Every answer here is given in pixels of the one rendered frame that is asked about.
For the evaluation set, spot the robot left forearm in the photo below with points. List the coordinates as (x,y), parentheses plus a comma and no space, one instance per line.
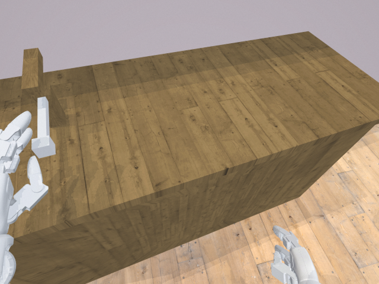
(7,260)

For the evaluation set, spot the counter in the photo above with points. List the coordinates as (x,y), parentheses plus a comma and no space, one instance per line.
(157,151)

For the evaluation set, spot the robot right hand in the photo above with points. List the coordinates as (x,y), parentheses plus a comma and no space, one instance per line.
(297,265)

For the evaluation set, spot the tap lever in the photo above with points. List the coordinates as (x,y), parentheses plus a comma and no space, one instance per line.
(43,145)

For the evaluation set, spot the robot left hand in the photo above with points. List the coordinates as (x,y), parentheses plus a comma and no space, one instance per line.
(12,142)

